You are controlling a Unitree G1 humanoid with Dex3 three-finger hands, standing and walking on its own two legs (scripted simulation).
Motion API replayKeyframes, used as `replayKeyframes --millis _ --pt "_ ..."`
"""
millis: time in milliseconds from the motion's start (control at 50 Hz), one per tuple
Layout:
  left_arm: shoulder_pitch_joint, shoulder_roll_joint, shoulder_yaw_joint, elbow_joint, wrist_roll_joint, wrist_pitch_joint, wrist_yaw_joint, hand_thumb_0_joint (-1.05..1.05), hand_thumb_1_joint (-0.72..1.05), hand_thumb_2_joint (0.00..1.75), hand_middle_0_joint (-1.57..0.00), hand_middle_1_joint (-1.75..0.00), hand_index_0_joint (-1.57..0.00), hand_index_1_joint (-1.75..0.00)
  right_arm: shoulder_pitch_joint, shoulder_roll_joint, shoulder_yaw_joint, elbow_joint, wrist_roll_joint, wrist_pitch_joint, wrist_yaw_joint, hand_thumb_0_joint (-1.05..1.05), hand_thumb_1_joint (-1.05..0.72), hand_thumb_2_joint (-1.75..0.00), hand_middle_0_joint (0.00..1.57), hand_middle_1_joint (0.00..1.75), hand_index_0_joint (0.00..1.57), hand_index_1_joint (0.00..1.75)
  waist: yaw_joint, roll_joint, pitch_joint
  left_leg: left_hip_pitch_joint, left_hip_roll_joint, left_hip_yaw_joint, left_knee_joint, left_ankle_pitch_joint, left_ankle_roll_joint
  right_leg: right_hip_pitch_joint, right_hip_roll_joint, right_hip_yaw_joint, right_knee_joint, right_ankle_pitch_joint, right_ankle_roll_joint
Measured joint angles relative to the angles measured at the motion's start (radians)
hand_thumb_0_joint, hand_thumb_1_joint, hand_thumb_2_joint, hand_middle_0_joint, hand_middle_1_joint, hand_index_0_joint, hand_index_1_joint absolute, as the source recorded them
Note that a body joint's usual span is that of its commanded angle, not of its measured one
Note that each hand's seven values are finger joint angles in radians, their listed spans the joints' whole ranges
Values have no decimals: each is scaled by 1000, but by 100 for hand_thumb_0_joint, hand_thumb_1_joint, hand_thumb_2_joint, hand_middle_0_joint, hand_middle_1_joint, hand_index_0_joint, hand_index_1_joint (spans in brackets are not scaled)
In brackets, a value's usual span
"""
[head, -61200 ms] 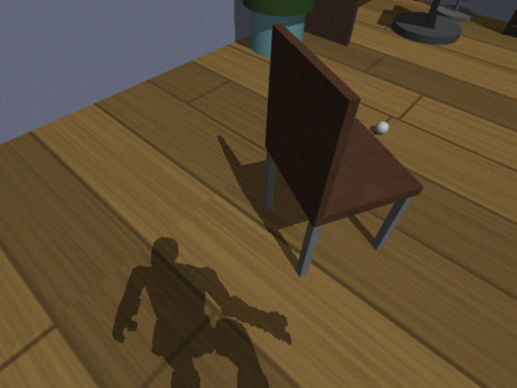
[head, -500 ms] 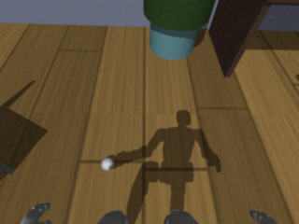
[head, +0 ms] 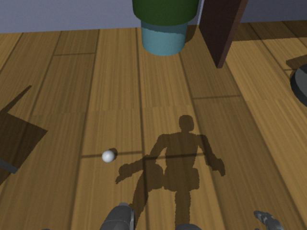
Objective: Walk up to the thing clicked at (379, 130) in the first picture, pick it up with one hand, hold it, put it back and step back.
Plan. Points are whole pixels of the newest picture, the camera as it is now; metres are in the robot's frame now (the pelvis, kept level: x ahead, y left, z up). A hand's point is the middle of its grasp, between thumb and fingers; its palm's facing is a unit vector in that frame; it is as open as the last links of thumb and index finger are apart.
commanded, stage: step back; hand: left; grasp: from above
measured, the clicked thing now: (108, 156) +0.59 +0.30 -0.71
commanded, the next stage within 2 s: none
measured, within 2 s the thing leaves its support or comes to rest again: neither
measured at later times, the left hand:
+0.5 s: hand out of the picture -0.03 +0.26 -0.14, palm faces +0.07 -0.94 -0.34, open 7.4 cm
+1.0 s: hand out of the picture -0.20 +0.24 -0.12, palm faces +0.08 -0.89 -0.45, open 7.4 cm
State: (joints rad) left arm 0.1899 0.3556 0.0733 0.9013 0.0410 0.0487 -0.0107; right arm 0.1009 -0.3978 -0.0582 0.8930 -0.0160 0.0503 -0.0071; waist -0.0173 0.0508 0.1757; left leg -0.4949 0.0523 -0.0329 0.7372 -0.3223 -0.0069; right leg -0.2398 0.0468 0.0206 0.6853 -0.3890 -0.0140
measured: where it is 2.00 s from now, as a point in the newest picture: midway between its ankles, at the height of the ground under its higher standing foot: outside the picture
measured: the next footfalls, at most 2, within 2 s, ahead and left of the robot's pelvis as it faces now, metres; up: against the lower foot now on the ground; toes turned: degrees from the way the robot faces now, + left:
left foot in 0.30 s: -0.08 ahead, +0.11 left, +0.00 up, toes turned +3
right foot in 0.68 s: -0.17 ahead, -0.16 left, +0.00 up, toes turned +4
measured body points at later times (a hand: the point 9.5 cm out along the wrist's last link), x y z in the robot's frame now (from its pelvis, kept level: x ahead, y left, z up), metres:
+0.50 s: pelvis -0.13 +0.00 +0.02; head -0.08 +0.03 +0.46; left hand -0.03 +0.31 -0.11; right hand -0.03 -0.31 -0.09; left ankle -0.12 +0.11 -0.72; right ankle -0.15 -0.15 -0.63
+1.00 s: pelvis -0.30 -0.05 +0.01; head -0.24 -0.06 +0.45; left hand -0.21 +0.28 -0.09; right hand -0.21 -0.36 -0.13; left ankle -0.36 +0.08 -0.68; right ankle -0.21 -0.16 -0.72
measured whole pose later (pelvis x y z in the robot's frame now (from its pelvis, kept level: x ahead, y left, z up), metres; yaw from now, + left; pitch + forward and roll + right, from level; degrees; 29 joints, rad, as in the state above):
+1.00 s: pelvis -0.30 -0.05 +0.01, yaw +6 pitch -1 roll +1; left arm 0.12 0.36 0.07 0.78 0.05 0.04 0.03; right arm 0.21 -0.41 -0.05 0.89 -0.01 0.06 -0.02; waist 0.00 0.03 0.16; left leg -0.33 -0.07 -0.10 0.93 -0.53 -0.04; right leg -0.40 -0.03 -0.02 0.62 -0.20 -0.01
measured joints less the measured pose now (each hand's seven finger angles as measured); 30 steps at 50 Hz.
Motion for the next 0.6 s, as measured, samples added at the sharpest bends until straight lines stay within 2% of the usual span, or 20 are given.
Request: replayKeyframes --millis 20,60,100,140,200,260,300,340,360,400,420,460,520,600 --pt "15 -2 -2 -6 3 2 -3 0 90 90 -20 -30 -20 -30 10 5 -2 10 1 5 -3 0 -91 -90 20 30 20 30 19 -19 -15 -15 -42 -17 82 -81 -3 -11 -18 17 4 5 -7" --pt "39 -10 -2 -12 4 5 0 0 90 90 -20 -30 -20 -30 29 5 -1 23 7 9 0 0 -91 -90 20 29 20 30 43 -42 -37 -25 -112 -51 238 -122 -2 -15 -45 43 -28 37 -9" --pt "45 -19 -2 -15 2 8 4 0 90 90 -20 -30 -20 -30 52 -6 0 22 15 2 -2 1 -91 -90 20 29 20 30 35 -32 -56 -24 -156 -96 340 -104 -4 -19 -54 32 -79 79 -1" --pt "33 -17 0 -29 3 9 7 0 90 90 -21 -30 -20 -30 74 -14 4 21 20 -6 -6 0 -91 -90 20 29 20 30 29 -24 -64 -1 -172 -111 385 -98 -11 -39 -56 18 -104 109 -1" --pt "-4 -9 4 -69 4 -1 17 0 90 90 -21 -30 -20 -30 101 -19 9 22 21 -9 -11 0 -91 -90 20 29 20 30 23 -19 -50 80 -157 -91 308 -140 -21 -75 -57 -11 -108 136 -3" --pt "-52 5 3 -110 0 -6 27 0 90 90 -21 -30 -20 -30 116 -10 13 24 14 -10 -12 0 -91 -90 20 29 20 30 12 -30 -26 182 -112 -38 104 -161 -12 -117 -70 -49 -76 145 1" --pt "-83 19 -2 -132 -9 -3 28 0 90 90 -20 -30 -20 -30 120 -1 13 23 8 -18 -9 1 -91 -90 20 29 20 30 4 -47 -10 258 -90 -13 -85 -75 5 -154 -84 -69 -25 136 9" --pt "-109 40 0 -135 -19 7 28 0 90 90 -20 -30 -20 -30 99 35 13 31 -4 -21 -6 1 -91 -90 20 29 20 30 19 -118 26 277 -124 20 -120 -43 29 -176 -110 -26 26 132 8" --pt "-110 41 1 -130 -22 13 29 0 90 90 -20 -30 -20 -30 97 44 18 25 -9 -21 0 1 -91 -90 20 29 20 30 21 -126 27 271 -121 23 -114 -38 34 -189 -88 1 75 54 5" --pt "-104 30 -1 -112 -21 26 33 0 90 90 -20 -30 -20 -30 99 49 23 9 -15 -25 8 1 -91 -90 20 29 20 30 0 -103 14 250 -94 -2 -109 -22 39 -214 -16 39 229 -100 7" --pt "-100 27 -3 -105 -23 30 32 0 90 90 -20 -30 -20 -30 99 52 24 3 -18 -27 7 1 -91 -90 20 30 20 30 -6 -96 7 245 -82 -12 -120 -8 38 -223 16 61 309 -129 5" --pt "-85 26 -5 -100 -31 29 31 0 90 90 -20 -30 -20 -30 92 56 27 -8 -18 -27 1 1 -91 -90 20 30 20 30 1 -95 -10 237 -66 -7 -152 25 35 -234 57 103 433 -133 0" --pt "-61 25 -3 -99 -29 21 32 0 90 90 -20 -30 -20 -30 64 52 24 -28 -12 -29 -5 1 -90 -90 20 30 21 30 14 -93 -15 213 -49 6 -167 58 29 -207 66 125 483 -127 14" --pt "-41 31 0 -87 -24 12 33 0 90 90 -20 -30 -20 -30 16 44 17 -65 -6 -31 -10 0 -90 -90 20 30 20 30 24 -89 2 166 -32 28 -140 82 21 -125 25 109 321 -124 40"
